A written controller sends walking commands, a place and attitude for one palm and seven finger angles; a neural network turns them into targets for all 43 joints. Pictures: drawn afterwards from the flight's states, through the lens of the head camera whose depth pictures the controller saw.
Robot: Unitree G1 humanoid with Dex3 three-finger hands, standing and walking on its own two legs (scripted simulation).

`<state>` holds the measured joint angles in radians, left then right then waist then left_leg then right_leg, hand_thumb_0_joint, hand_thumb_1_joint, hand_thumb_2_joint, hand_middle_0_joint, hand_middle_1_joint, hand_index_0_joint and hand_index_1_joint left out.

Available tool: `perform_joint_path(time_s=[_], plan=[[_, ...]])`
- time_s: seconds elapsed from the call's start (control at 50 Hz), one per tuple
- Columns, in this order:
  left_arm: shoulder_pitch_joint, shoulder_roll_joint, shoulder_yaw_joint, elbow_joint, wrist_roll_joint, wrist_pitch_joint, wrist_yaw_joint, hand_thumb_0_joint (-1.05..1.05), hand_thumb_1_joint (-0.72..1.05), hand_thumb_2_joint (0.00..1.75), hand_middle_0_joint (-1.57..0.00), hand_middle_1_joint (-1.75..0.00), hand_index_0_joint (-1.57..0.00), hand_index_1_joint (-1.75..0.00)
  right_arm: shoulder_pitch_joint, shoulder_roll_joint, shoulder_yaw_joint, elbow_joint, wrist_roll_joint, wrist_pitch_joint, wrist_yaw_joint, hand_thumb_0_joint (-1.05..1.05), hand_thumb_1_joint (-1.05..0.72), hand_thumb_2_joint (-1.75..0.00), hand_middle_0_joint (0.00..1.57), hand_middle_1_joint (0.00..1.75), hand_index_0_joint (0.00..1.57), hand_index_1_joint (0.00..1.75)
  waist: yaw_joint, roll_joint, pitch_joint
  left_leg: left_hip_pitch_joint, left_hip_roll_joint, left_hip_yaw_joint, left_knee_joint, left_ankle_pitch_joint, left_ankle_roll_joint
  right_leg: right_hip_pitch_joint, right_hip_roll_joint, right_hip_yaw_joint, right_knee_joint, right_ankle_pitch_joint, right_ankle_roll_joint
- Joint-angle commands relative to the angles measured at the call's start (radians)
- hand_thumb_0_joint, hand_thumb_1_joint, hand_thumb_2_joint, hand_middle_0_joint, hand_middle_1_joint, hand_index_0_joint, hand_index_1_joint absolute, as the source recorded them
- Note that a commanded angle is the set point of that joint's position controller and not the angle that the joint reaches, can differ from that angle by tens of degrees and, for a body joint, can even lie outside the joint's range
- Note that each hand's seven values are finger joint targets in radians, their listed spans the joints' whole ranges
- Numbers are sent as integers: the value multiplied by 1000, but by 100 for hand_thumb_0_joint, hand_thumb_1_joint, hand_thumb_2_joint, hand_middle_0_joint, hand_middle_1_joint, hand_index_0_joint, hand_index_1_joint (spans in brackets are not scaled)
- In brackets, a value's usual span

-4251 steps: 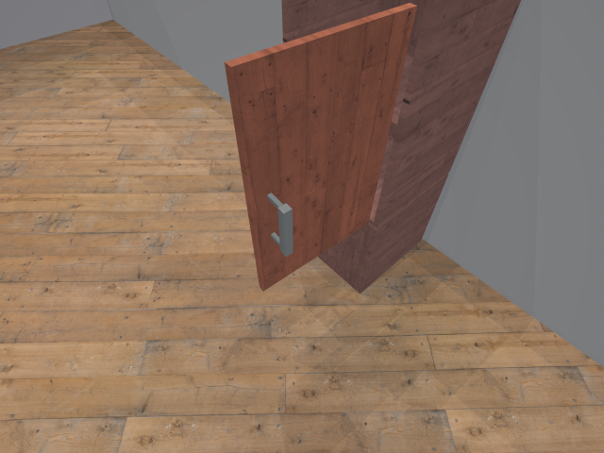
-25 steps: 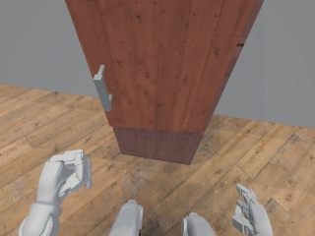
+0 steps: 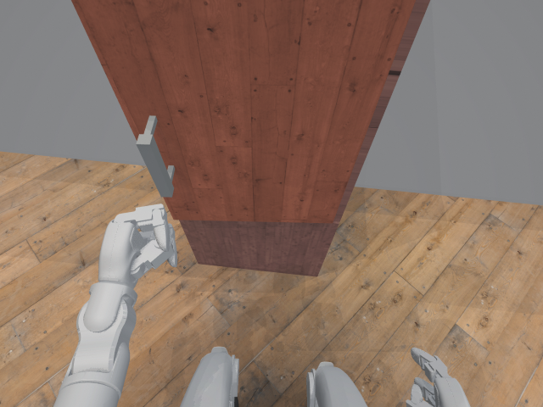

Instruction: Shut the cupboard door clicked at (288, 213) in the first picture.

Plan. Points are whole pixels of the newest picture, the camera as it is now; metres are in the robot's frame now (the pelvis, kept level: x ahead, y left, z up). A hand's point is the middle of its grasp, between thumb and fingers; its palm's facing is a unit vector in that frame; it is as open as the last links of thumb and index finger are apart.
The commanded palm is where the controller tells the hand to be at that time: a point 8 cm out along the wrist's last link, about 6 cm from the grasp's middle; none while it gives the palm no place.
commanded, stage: bring the fist close to the handle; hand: left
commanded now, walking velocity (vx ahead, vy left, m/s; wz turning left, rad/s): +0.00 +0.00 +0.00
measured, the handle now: (159, 159) +0.49 +0.21 +0.03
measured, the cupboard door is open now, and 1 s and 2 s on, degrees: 5 5 0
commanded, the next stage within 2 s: push the door shut along its arc in 0.74 s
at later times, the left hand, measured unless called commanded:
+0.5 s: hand (187, 202) +0.40 +0.14 +0.04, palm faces -0.01 -1.00 -0.03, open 3.1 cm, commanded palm +0.37 +0.20 +0.03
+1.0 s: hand (186, 202) +0.41 +0.15 +0.04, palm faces -0.02 -1.00 -0.04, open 3.1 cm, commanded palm +0.39 +0.20 +0.03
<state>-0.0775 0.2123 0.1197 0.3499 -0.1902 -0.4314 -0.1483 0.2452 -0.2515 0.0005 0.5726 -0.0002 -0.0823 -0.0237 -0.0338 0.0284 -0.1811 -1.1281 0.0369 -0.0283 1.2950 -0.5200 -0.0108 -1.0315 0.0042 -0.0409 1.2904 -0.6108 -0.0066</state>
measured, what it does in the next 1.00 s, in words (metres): stands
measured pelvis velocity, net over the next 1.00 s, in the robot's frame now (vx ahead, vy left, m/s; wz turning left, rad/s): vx -0.01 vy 0.00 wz -0.01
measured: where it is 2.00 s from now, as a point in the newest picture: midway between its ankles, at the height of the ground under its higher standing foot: outside the picture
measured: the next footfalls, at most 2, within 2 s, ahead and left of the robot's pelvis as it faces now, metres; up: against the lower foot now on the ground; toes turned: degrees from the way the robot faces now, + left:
none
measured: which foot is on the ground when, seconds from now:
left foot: down 0.00-1.00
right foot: down 0.00-1.00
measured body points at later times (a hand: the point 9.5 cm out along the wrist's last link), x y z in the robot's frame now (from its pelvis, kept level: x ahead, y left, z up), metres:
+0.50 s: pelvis +0.00 +0.00 +0.00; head +0.10 +0.00 +0.44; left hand +0.40 +0.20 +0.04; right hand +0.10 -0.26 -0.12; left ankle +0.05 +0.12 -0.62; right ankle +0.01 -0.12 -0.62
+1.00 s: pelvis -0.01 +0.00 +0.00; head +0.10 +0.00 +0.44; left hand +0.40 +0.20 +0.04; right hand +0.10 -0.26 -0.12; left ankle +0.05 +0.12 -0.62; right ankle +0.01 -0.12 -0.62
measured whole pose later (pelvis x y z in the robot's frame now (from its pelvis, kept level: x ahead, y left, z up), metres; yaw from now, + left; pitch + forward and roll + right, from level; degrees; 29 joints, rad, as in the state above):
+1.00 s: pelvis -0.01 +0.00 +0.00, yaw -1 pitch +22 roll -1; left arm -0.48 0.24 0.21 0.80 -0.13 -0.53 -0.15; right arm 0.24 -0.25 -0.01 0.62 0.00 -0.01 -0.01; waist -0.07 0.03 -0.18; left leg -1.17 0.04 -0.02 1.29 -0.50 -0.01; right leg -1.09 0.01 -0.03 1.30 -0.59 -0.01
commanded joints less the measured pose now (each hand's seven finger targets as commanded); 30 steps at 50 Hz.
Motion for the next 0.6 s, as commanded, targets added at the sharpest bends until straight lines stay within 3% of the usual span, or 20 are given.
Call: perform_joint_path(time_s=[0.0,0.06,0.12,0.2,0.28,0.3,0.32,0.38,0.48,0.54,0.58], plan=[[-309,142,81,-136,-11,-93,10,0,90,90,-130,-150,-130,-150,8,-134,-58,-109,0,-31,-11,0,-90,-90,20,30,20,30,-12,4,-339,296,-27,-2,-151,225,32,120,15,20,-195,302,-18],[-344,133,70,-110,-11,-97,5,0,90,90,-130,-150,-130,-150,21,-137,-62,-104,0,-26,-9,0,-90,-90,20,30,20,30,-16,17,-379,324,-26,-3,-148,264,32,124,19,18,-186,343,-19],[-404,143,83,-22,-5,-90,3,0,90,90,-130,-150,-130,-150,27,-137,-62,-87,2,-13,-7,0,-90,-90,20,30,20,30,-26,-6,-345,296,-24,2,-145,245,31,116,16,25,-197,341,-14],[-512,153,96,59,1,-95,7,0,90,90,-130,-150,-130,-150,40,-140,-62,-75,2,-2,-7,0,-90,-90,20,30,20,30,-37,-18,-352,286,-24,0,-140,234,31,104,16,26,-195,331,-13],[-615,154,99,101,14,-122,15,0,90,90,-130,-150,-130,-150,54,-141,-65,-58,-4,1,-4,0,-90,-90,20,30,20,30,-43,25,-398,323,-23,-4,-132,256,29,75,17,22,-183,341,-16],[-631,170,112,122,19,-127,20,0,90,90,-130,-150,-130,-150,61,-143,-66,-53,-5,4,-2,0,-90,-90,20,30,20,30,-42,10,-404,324,-20,-11,-133,266,26,73,18,19,-175,347,-17],[-643,140,88,147,23,-127,21,0,90,90,-130,-150,-130,-150,64,-141,-67,-53,-6,7,1,0,-90,-90,20,30,20,30,-52,19,-394,329,-21,-9,-134,263,27,57,19,17,-181,342,-16],[-572,154,115,160,27,-129,26,0,90,90,-130,-150,-130,-150,70,-144,-71,-65,-7,17,12,0,-90,-90,20,30,20,30,-19,33,-442,356,-22,-7,-145,300,23,85,21,14,-173,367,-21],[-550,167,133,162,27,-126,37,0,90,90,-130,-150,-130,-150,74,-141,-68,-76,-3,43,18,0,-90,-90,20,30,20,30,-26,-39,-391,287,-25,7,-159,263,31,134,21,23,-195,369,-12],[-592,173,137,154,28,-150,45,0,90,90,-130,-150,-130,-150,70,-138,-69,-75,-4,47,15,0,-90,-90,20,30,20,30,-33,-43,-361,268,-28,12,-162,209,32,132,19,32,-212,316,-10],[-616,190,148,128,32,-176,46,0,90,90,-130,-150,-130,-150,67,-141,-71,-68,-8,43,11,0,-90,-90,20,30,20,30,-31,-18,-397,292,-26,8,-159,215,31,118,19,31,-201,314,-12]])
